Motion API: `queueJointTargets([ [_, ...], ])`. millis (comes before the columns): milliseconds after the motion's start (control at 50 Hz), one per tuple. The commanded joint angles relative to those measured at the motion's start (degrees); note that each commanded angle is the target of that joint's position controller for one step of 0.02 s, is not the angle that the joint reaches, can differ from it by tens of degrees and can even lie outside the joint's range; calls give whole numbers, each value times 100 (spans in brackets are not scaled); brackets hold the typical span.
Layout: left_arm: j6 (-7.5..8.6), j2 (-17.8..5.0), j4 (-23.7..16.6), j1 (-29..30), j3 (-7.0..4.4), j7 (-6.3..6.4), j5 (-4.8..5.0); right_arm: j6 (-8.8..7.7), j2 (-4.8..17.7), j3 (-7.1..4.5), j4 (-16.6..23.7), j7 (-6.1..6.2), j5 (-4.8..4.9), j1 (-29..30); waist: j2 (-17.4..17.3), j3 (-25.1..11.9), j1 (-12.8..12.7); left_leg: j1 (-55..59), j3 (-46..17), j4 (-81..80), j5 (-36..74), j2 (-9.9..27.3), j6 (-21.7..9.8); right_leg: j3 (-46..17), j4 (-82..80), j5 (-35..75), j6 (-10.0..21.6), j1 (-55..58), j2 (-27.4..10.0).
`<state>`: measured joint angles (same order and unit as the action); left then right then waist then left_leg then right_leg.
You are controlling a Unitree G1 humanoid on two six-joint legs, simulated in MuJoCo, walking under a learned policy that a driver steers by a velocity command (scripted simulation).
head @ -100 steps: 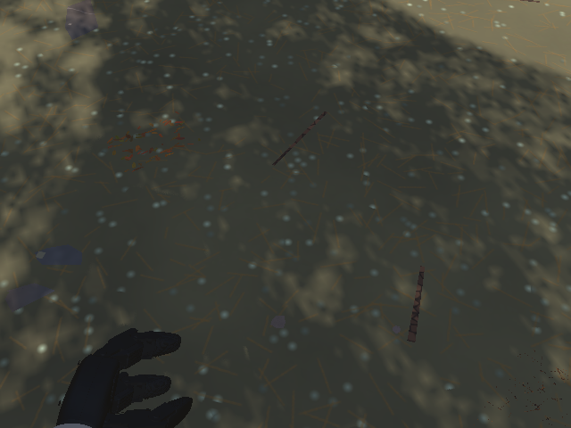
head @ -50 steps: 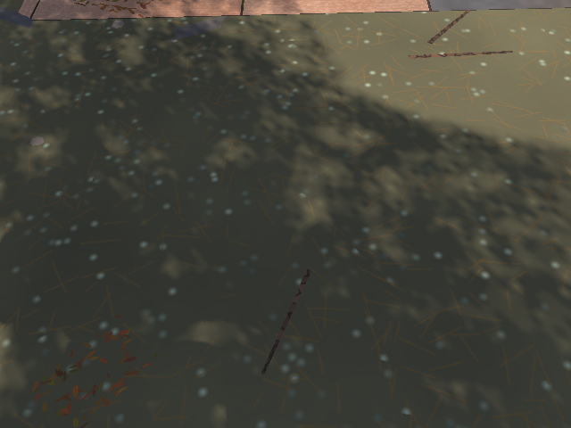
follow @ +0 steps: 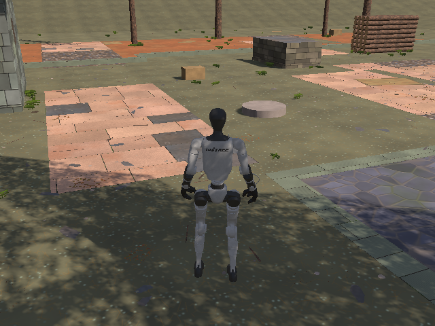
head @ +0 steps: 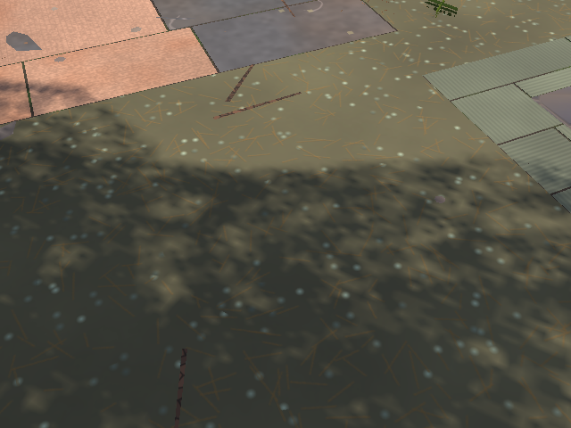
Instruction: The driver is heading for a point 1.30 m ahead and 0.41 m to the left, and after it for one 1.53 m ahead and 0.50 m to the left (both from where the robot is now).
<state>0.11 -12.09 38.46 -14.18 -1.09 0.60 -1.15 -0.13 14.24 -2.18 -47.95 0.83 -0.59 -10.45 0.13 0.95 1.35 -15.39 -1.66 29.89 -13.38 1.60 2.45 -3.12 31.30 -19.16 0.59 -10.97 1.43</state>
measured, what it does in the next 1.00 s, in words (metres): walks ahead: left foot, then right foot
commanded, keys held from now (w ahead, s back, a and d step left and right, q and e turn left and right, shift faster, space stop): w+shift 0.74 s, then w+q+shift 0.26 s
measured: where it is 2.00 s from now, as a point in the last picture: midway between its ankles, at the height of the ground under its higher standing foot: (181, 160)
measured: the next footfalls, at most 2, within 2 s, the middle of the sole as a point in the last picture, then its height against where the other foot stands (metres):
left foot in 0.26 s outside the picture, level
right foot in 0.72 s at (313, 415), level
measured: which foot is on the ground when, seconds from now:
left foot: down 0.00-0.00, up 0.02-0.24, down 0.26-0.72, up 0.74-1.00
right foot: down 0.00-0.24, up 0.26-0.70, down 0.72-1.00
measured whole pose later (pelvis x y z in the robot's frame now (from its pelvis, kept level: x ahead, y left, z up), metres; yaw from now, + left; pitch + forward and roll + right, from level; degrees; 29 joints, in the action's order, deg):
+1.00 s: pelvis +0.60 +0.03 +0.00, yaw +8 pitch +0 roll -3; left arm 6.4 -15.6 53.4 -25.8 -3.2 -1.0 -1.5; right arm -1.4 15.9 -2.2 -46.6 -3.1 -0.8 -11.1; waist -2.1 0.9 -1.4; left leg -43.1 -1.1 65.7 -3.6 6.5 -5.7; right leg 12.0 15.6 -17.1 3.9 1.5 4.7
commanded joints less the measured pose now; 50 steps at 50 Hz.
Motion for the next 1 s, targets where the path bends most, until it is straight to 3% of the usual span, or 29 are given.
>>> queueJointTargets([
  [20,25,-1101,-265,-389,-344,51,92,-78,582,-163,187,24,101,26,576,-77,-224,-124,496,534,-1226,-393,-120,-1004,-1327,-2148,536,-415,-638],
  [40,22,-1342,-254,-608,-409,49,138,-139,643,-190,352,-6,170,378,912,326,-414,-987,586,1100,-1514,-432,-182,-1896,-1907,-3360,904,-358,-1199],
  [60,83,-1514,-206,-678,-453,61,191,-241,656,-193,573,-44,283,743,1189,763,-497,-1598,302,1707,-1423,-161,-355,-2845,-2376,-3766,1289,-443,-1807],
  [80,192,-1438,-167,-705,-436,77,206,-346,713,-219,697,-84,362,914,1157,1007,-498,-2292,-25,2146,-1551,127,-529,-3267,-2536,-3391,1486,-188,-2115],
  [140,378,-1138,-208,-457,-377,42,257,-606,580,-155,647,-239,324,709,749,553,-359,-2576,-149,1549,-1107,487,-766,-2451,-2260,-1698,1241,758,-1932],
  [200,340,-1287,-311,-97,-418,-45,301,-644,548,-132,333,-340,242,83,777,40,-6,-233,576,497,-194,-26,-553,-1151,-1962,-980,976,-367,-1225],
  [220,295,-1432,-105,-97,-500,-135,-136,-369,522,-160,205,-401,-221,-502,502,-108,313,892,1148,51,-167,-467,-439,-708,-1625,-1491,925,-944,-856],
  [240,312,-1233,-81,-100,-461,-145,-181,-280,723,-255,-48,-352,-257,-1255,79,-134,622,2060,1184,170,-323,-591,-384,-519,-855,-1370,870,-1775,-619],
  [260,349,-875,-169,270,-351,-151,-206,-313,1095,-368,-263,-278,-266,-2398,-935,-291,1287,3031,-71,-405,-1404,299,-538,72,1337,-752,712,-2736,-96],
  [280,434,-227,-631,718,-177,-111,-110,-393,1731,-414,-208,-235,-309,-2904,-2159,-385,1343,2949,-3249,-1872,-3847,1855,-935,-110,3313,-1476,565,-3959,521],
  [300,440,-422,-723,542,-188,-121,-53,-344,1593,-384,-16,-208,-271,-2003,-1279,-44,746,2345,-4647,-2446,-4641,2219,-1432,-764,4029,-729,629,-4590,293],
  [320,418,-678,-657,606,-232,-160,-59,-350,1411,-350,181,-199,-187,-1323,-516,338,354,1897,-4042,-2254,-4156,2240,-1419,-580,4114,34,591,-4717,-251],
  [340,407,-846,-497,426,-260,-238,-130,-394,1172,-295,235,-215,-144,-1042,-179,238,121,1501,-3172,-2111,-3432,1829,-1260,-359,3759,439,483,-4195,-550],
  [380,308,-871,-261,175,-263,-375,-225,-467,881,-189,245,-188,-133,-938,-456,148,-40,969,-2142,-2395,-2607,1228,-1120,-52,3464,800,232,-3504,-712],
  [420,206,-786,-323,412,-224,-429,-175,-542,770,-157,53,-197,-69,-1247,-534,422,-23,864,-1669,-2649,-2015,1034,-1213,110,3301,1235,109,-3673,-748],
  [520,187,-680,-589,1514,-118,-439,-87,-603,726,-142,-160,-215,11,-1804,-325,677,208,1216,-699,-2972,-289,822,-1281,538,1807,1966,12,-3701,-630],
  [620,225,-623,-795,2289,-28,-460,-70,-628,788,-114,-430,-140,-12,-2126,-356,880,327,2027,-174,-3151,1760,1051,-1285,900,534,2056,372,-3139,-458],
  [680,240,-763,-660,1837,-73,-324,-112,-586,1075,-147,-571,-70,-71,-2099,-726,291,-55,2454,241,-1807,5927,1149,-1130,1240,289,1192,701,-1765,173],
  [700,251,-952,-440,1053,-155,-255,-115,-533,1235,-185,-619,-25,-123,-2075,-892,-196,-463,2470,297,-777,6922,1213,-1065,1204,338,803,817,-921,372],
  [720,275,-1131,8,-326,-259,-168,-96,-463,1358,-224,-600,13,-134,-1848,-864,-853,-1121,1958,446,732,6847,1123,-974,1115,112,737,939,581,421],
  [740,288,-1532,337,-1489,-401,-65,-191,-461,1077,-164,-441,12,-142,-1758,-452,-1585,-1530,554,449,2695,4959,840,-971,25,199,-511,1078,2365,-519],
  [760,335,-2015,377,-1469,-529,-52,-355,-526,39,56,-143,-146,67,-2221,1400,-2188,-821,-1865,113,4839,-665,-272,-830,-3267,-684,-3153,1516,3798,-2261],
  [780,346,-1685,362,-1226,-486,-116,-206,-586,629,-72,-101,-134,91,-1715,899,-2061,-951,-2402,-608,5345,-971,-334,-1055,-4593,-1739,-3579,1335,3333,-2353],
  [800,382,-1367,452,-703,-426,-115,-206,-579,774,-132,72,-124,130,-1084,456,-868,-712,-2726,-480,5260,-254,30,-1069,-3338,-1737,-2605,1153,2369,-2169],
  [820,448,-1087,500,-469,-374,-136,-198,-576,655,-72,78,-153,98,-954,-47,-425,-539,-2499,-423,4912,91,267,-1055,-2527,-1848,-1544,1092,1507,-2030],
  [840,501,-954,577,-309,-337,-123,-190,-503,517,-58,24,-201,43,-962,-83,-136,-317,-2251,-420,4679,165,410,-1022,-1846,-2019,-1022,886,884,-1771],
  [880,603,-622,776,-349,-232,-121,-116,-294,308,-15,-37,-315,-61,-1200,273,79,-7,-1904,-432,4461,187,599,-885,-1025,-2358,-576,715,168,-1587],
  [920,714,-643,950,-461,-233,-148,8,-149,206,-2,125,-381,-79,-809,268,468,74,-2370,-338,4351,454,708,-808,-273,-2606,144,522,17,-1493],
  [1000,827,-601,1120,-680,-194,-180,-27,-137,153,69,550,-462,10,296,242,882,-47,-2652,291,3143,1633,536,-829,1304,-2791,2375,184,-70,-970],
])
